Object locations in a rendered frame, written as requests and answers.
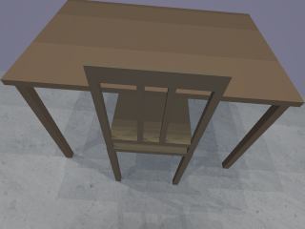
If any table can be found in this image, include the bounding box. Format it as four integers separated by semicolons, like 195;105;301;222
0;0;305;169

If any chair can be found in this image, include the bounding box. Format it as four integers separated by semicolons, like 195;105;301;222
83;60;233;185

